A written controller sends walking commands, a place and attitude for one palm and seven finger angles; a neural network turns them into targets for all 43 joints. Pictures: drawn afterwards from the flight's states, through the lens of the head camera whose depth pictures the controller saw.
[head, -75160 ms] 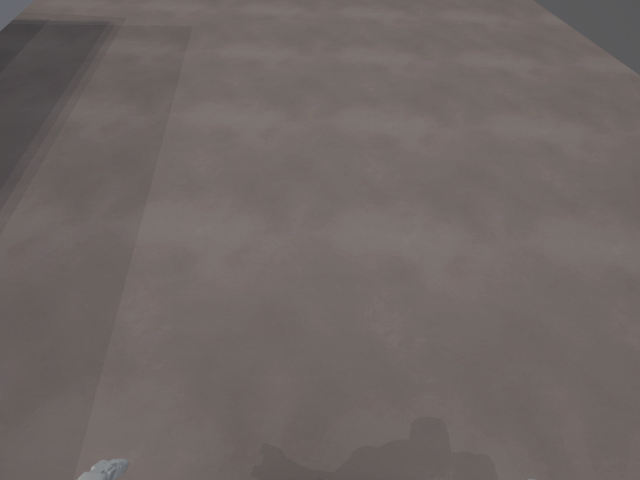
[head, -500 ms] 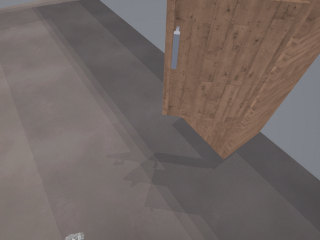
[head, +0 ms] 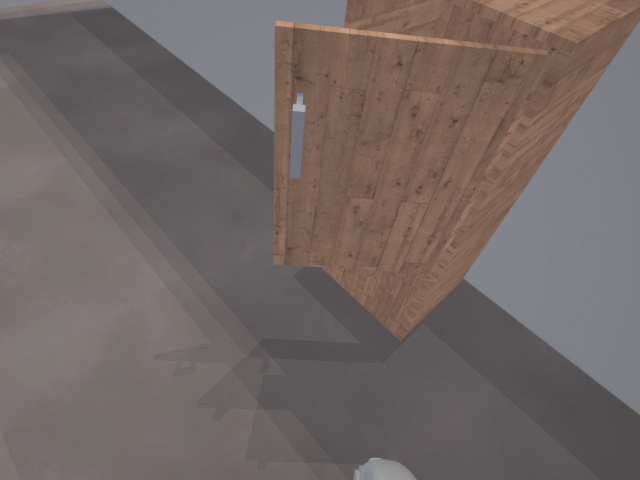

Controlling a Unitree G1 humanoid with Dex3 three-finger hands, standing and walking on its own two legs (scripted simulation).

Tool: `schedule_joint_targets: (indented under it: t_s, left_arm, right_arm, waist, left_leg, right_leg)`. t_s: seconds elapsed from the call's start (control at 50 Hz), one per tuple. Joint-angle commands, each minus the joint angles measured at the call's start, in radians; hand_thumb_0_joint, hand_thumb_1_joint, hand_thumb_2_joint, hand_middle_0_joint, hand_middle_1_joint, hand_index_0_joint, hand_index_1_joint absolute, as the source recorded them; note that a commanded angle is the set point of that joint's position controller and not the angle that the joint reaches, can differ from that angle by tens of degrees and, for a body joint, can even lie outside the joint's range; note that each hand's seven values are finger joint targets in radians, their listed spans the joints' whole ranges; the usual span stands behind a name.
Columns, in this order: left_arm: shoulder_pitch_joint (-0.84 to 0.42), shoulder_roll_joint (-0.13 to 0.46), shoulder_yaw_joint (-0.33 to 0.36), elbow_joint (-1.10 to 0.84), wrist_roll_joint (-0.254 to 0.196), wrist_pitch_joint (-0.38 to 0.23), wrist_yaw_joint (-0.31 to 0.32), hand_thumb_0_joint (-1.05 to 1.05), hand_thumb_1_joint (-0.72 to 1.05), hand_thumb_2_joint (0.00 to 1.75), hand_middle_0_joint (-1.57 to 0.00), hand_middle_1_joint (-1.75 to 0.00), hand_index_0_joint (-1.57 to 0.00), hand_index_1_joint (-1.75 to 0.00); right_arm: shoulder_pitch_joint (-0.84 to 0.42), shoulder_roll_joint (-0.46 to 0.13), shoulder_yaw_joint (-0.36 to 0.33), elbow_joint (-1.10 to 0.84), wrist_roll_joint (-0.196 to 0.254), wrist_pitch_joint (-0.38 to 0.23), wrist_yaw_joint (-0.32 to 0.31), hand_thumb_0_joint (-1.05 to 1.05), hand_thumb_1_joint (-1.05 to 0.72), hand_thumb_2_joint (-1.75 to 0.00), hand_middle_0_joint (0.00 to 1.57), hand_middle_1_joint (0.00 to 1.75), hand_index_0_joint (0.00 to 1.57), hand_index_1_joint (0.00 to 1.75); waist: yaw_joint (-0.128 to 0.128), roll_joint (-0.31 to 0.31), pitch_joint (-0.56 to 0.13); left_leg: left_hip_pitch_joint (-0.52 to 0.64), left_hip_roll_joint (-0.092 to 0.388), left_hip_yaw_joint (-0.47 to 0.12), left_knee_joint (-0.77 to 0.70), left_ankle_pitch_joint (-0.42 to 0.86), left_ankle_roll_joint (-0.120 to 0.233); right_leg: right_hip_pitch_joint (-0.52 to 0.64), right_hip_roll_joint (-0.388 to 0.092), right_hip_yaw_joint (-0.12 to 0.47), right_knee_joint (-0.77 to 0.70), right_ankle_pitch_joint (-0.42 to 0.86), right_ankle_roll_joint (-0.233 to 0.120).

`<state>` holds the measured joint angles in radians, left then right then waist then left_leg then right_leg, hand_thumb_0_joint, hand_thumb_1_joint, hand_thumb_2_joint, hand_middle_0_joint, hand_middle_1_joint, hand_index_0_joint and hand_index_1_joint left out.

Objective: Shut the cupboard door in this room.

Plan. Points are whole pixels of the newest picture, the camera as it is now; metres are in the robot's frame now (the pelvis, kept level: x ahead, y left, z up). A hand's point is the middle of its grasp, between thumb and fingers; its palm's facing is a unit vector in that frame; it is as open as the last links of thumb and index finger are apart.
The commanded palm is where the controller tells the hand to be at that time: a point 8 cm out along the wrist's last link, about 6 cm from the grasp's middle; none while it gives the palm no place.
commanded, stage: take the last steps up to it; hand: left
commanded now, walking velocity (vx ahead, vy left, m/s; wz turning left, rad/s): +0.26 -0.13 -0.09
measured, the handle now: (297, 136) +0.64 +0.06 +0.06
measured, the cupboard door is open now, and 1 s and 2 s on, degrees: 46 46 46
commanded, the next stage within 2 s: come to a stop and stand still in 0.28 s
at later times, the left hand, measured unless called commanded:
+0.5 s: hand (266, 426) +0.23 +0.08 -0.18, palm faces +0.01 -0.98 -0.19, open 7.2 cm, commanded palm none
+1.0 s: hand (248, 442) +0.21 +0.10 -0.19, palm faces +0.01 -0.97 -0.24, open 7.4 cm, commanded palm none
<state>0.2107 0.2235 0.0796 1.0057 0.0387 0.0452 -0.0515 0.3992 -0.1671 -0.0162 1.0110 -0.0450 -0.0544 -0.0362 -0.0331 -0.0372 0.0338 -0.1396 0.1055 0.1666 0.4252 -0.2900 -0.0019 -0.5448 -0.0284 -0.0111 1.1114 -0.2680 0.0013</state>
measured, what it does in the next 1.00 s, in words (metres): walks ahead: right foot, then left foot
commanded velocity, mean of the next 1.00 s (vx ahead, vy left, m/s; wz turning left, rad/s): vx -0.03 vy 0.01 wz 0.01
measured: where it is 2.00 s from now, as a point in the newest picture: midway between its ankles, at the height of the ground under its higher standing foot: outside the picture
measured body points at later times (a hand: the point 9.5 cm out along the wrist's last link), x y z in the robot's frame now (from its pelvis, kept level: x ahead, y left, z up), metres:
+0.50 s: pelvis +0.16 -0.10 -0.01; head +0.19 -0.09 +0.44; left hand +0.23 +0.13 -0.16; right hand +0.19 -0.33 -0.16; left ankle +0.18 +0.00 -0.72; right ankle +0.17 -0.19 -0.75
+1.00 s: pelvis +0.17 -0.08 -0.02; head +0.20 -0.08 +0.43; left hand +0.21 +0.15 -0.17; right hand +0.24 -0.34 -0.16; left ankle +0.15 +0.02 -0.75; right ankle +0.17 -0.19 -0.74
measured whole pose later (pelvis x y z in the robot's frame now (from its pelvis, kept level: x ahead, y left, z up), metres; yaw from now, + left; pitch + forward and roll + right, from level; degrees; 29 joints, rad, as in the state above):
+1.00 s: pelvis +0.17 -0.08 -0.02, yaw -1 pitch +0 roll +0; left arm 0.25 0.17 0.02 1.01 0.02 0.00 0.05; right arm 0.18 -0.21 -0.05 0.97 -0.01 0.03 -0.02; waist 0.00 0.00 0.07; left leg -0.23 0.01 0.05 0.57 -0.35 0.01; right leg -0.28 -0.03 -0.11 0.59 -0.29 -0.02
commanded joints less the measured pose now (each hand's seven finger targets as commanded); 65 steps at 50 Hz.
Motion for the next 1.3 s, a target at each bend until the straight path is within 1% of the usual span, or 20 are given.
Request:
schedule_joint_targets:
  t_s: [0.0,0.12,0.18,0.2,0.22,0.26,0.34,0.44,0.48,0.52,0.58,0.68,0.8,0.88,0.9,0.92,0.98,1.06,1.18,1.28]
  left_arm:
    - [-0.101,0.0,-0.016,-0.085,-0.009,-0.023,-0.005,0.0,0.9,0.9,-0.2,-0.3,-0.2,-0.3]
    - [-0.177,0.016,-0.019,-0.096,-0.014,-0.041,0.0,0.0,0.9,0.9,-0.2,-0.3,-0.2,-0.3]
    - [0.035,0.059,-0.003,-0.022,-0.013,-0.063,0.01,0.0,0.9,0.9,-0.2,-0.3,-0.2,-0.3]
    - [0.174,0.122,0.013,0.027,-0.009,-0.079,0.021,0.0,0.9,0.9,-0.2,-0.3,-0.2,-0.3]
    - [0.302,0.223,0.036,0.065,-0.007,-0.087,0.041,0.0,0.9,0.9,-0.2,-0.3,-0.2,-0.3]
    - [0.175,0.206,0.02,0.043,-0.023,-0.085,0.054,0.0,0.9,0.9,-0.2,-0.3,-0.2,-0.3]
    - [-0.023,0.042,-0.021,-0.006,-0.02,-0.092,0.069,0.0,0.9,0.9,-0.2,-0.3,-0.2,-0.3]
    - [0.0,0.03,-0.037,0.019,-0.019,-0.104,0.079,0.0,0.9,0.9,-0.2,-0.3,-0.2,-0.3]
    - [-0.01,0.043,-0.041,0.028,-0.032,-0.096,0.085,0.0,0.9,0.9,-0.2,-0.3,-0.2,-0.3]
    - [0.026,0.024,-0.044,0.02,-0.034,-0.074,0.095,0.0,0.9,0.9,-0.2,-0.3,-0.2,-0.3]
    - [0.055,0.047,-0.039,0.008,-0.027,-0.044,0.099,0.0,0.9,0.9,-0.2,-0.3,-0.2,-0.3]
    - [0.086,0.074,-0.026,-0.018,-0.017,-0.036,0.095,0.0,0.9,0.9,-0.2,-0.3,-0.2,-0.3]
    - [0.038,0.111,-0.019,-0.04,-0.007,-0.042,0.092,0.0,0.9,0.9,-0.2,-0.3,-0.2,-0.3]
    - [0.005,0.114,-0.022,-0.02,-0.014,-0.048,0.087,0.0,0.9,0.9,-0.2,-0.3,-0.2,-0.3]
    - [0.124,0.117,-0.033,-0.036,-0.015,-0.072,0.131,0.0,0.9,0.9,-0.2,-0.3,-0.2,-0.3]
    - [0.097,0.162,-0.022,-0.044,-0.019,-0.082,0.132,0.0,0.9,0.9,-0.2,-0.3,-0.2,-0.3]
    - [0.11,0.122,-0.031,-0.08,-0.027,-0.07,0.125,0.0,0.9,0.9,-0.2,-0.3,-0.2,-0.3]
    - [0.06,0.072,-0.051,-0.099,-0.021,-0.037,0.106,0.0,0.9,0.9,-0.2,-0.3,-0.2,-0.3]
    - [0.077,0.062,-0.052,-0.101,-0.016,-0.025,0.089,0.0,0.9,0.9,-0.2,-0.3,-0.2,-0.3]
    - [0.119,0.045,-0.053,-0.094,-0.015,-0.032,0.086,0.0,0.9,0.9,-0.2,-0.3,-0.2,-0.3]
  right_arm:
    - [0.11,-0.165,-0.039,0.008,0.01,-0.011,-0.006,0.0,-0.9,-0.9,0.2,0.3,0.2,0.3]
    - [0.113,-0.173,-0.055,0.032,0.003,0.005,0.004,0.0,-0.9,-0.9,0.2,0.3,0.2,0.3]
    - [0.074,-0.185,-0.06,0.04,0.016,0.014,0.006,0.0,-0.9,-0.9,0.2,0.3,0.2,0.3]
    - [0.072,-0.158,-0.056,0.039,0.028,0.011,0.017,0.0,-0.9,-0.9,0.2,0.3,0.2,0.3]
    - [0.073,-0.061,-0.037,0.011,0.042,0.013,0.025,0.0,-0.9,-0.9,0.2,0.3,0.2,0.3]
    - [0.028,-0.065,-0.043,-0.008,0.041,0.03,0.017,0.0,-0.9,-0.9,0.2,0.3,0.2,0.3]
    - [0.041,-0.031,-0.033,0.032,0.017,0.046,0.022,0.0,-0.9,-0.9,0.2,0.3,0.2,0.3]
    - [0.008,0.019,0.001,0.034,0.03,0.05,0.014,0.0,-0.9,-0.9,0.2,0.3,0.2,0.3]
    - [0.01,-0.017,-0.001,0.046,0.035,0.054,0.013,0.0,-0.9,-0.9,0.2,0.3,0.2,0.3]
    - [-0.053,-0.096,-0.019,0.02,0.035,0.049,0.007,0.0,-0.9,-0.9,0.2,0.3,0.2,0.3]
    - [-0.136,-0.139,-0.027,-0.021,0.033,0.061,-0.006,0.0,-0.9,-0.9,0.2,0.3,0.2,0.3]
    - [-0.194,-0.167,-0.05,-0.079,0.03,0.083,-0.004,0.0,-0.9,-0.9,0.2,0.3,0.2,0.3]
    - [-0.217,-0.096,-0.047,-0.088,0.033,0.111,0.011,0.0,-0.9,-0.9,0.2,0.3,0.2,0.3]
    - [-0.179,-0.085,-0.031,-0.042,0.04,0.094,0.013,0.0,-0.9,-0.9,0.2,0.3,0.2,0.3]
    - [-0.201,-0.132,-0.05,-0.109,0.04,0.06,0.012,0.0,-0.9,-0.9,0.2,0.3,0.2,0.3]
    - [-0.163,-0.103,-0.037,-0.12,0.044,0.051,0.012,0.0,-0.9,-0.9,0.2,0.3,0.2,0.3]
    - [-0.115,-0.106,-0.039,-0.112,0.045,0.048,0.008,0.0,-0.9,-0.9,0.2,0.3,0.2,0.3]
    - [-0.161,-0.121,-0.022,-0.135,0.031,0.048,0.014,0.0,-0.9,-0.9,0.2,0.3,0.2,0.3]
    - [-0.135,-0.15,-0.022,-0.131,0.023,0.044,0.024,0.0,-0.9,-0.9,0.2,0.3,0.2,0.3]
    - [-0.111,-0.147,-0.023,-0.112,0.022,0.044,0.023,0.0,-0.9,-0.9,0.2,0.3,0.2,0.3]
  waist:
    - [-0.014,0.205,0.064]
    - [-0.031,0.221,0.083]
    - [0.071,0.164,-0.043]
    - [0.132,0.051,-0.127]
    - [0.172,-0.231,-0.202]
    - [0.101,-0.226,-0.135]
    - [-0.011,-0.061,-0.062]
    - [-0.01,0.005,-0.094]
    - [-0.019,-0.02,-0.104]
    - [0.014,0.077,-0.074]
    - [0.034,0.189,-0.029]
    - [0.038,0.085,-0.106]
    - [0.031,-0.119,-0.046]
    - [0.013,-0.094,-0.059]
    - [0.036,-0.008,-0.153]
    - [0.001,0.014,-0.174]
    - [0.025,-0.013,-0.236]
    - [0.049,0.102,0.036]
    - [0.05,0.103,0.063]
    - [0.048,0.058,0.037]
  left_leg:
    - [0.065,0.217,-0.094,-0.212,0.305,0.088]
    - [0.037,0.229,-0.068,-0.166,0.352,0.091]
    - [0.009,0.182,-0.011,0.068,0.497,0.042]
    - [-0.155,0.125,0.023,0.264,0.389,0.011]
    - [-0.388,-0.04,0.049,0.557,-0.221,-0.02]
    - [-0.435,-0.016,-0.138,0.828,-0.301,0.007]
    - [-0.326,0.036,-0.132,0.669,-0.11,-0.01]
    - [-0.163,-0.026,-0.107,0.246,-0.027,-0.041]
    - [-0.044,-0.028,-0.129,0.05,0.192,-0.039]
    - [0.006,0.093,-0.221,0.014,0.599,0.025]
    - [-0.048,0.131,-0.252,-0.007,0.703,0.085]
    - [-0.029,0.103,-0.224,0.051,0.552,0.077]
    - [-0.155,-0.082,-0.154,0.358,-0.167,-0.016]
    - [-0.087,-0.057,-0.163,0.105,0.008,-0.017]
    - [-0.108,-0.086,-0.091,0.17,0.03,-0.03]
    - [-0.166,-0.086,-0.093,0.139,0.039,-0.02]
    - [-0.061,-0.037,-0.151,0.11,0.345,0.027]
    - [-0.187,0.028,-0.265,-0.026,0.236,0.064]
    - [-0.319,0.02,-0.333,-0.196,-0.274,0.07]
    - [-0.29,0.016,-0.338,-0.197,-0.277,0.074]
  right_leg:
    - [-0.134,-0.048,-0.019,-0.111,0.1,0.015]
    - [0.05,-0.023,-0.09,-0.44,0.079,-0.016]
    - [0.393,0.036,-0.125,-0.608,0.129,-0.043]
    - [0.65,-0.038,-0.033,-0.646,0.126,-0.076]
    - [0.816,-0.302,0.3,-0.744,0.173,-0.166]
    - [0.56,-0.358,0.386,-0.888,0.033,-0.209]
    - [0.337,-0.236,0.076,-0.885,0.19,-0.183]
    - [0.354,-0.225,0.054,-0.79,0.611,-0.194]
    - [0.348,-0.199,0.028,-0.728,0.577,-0.136]
    - [0.301,-0.123,0.008,-0.691,0.374,-0.049]
    - [0.331,-0.075,-0.016,-0.627,0.24,-0.019]
    - [0.347,-0.096,0.03,-0.618,0.312,-0.043]
    - [0.312,-0.318,0.184,-0.775,0.547,-0.227]
    - [0.369,-0.239,0.101,-0.679,0.534,-0.163]
    - [0.49,-0.224,0.203,-0.594,1.072,-0.089]
    - [0.586,-0.269,0.14,-0.524,1.232,-0.091]
    - [0.519,-0.178,0.033,-0.463,0.889,-0.063]
    - [0.325,-0.071,-0.006,-0.607,0.062,-0.037]
    - [0.353,-0.039,-0.022,-0.607,-0.063,-0.033]
    - [0.337,-0.035,-0.005,-0.622,-0.057,-0.034]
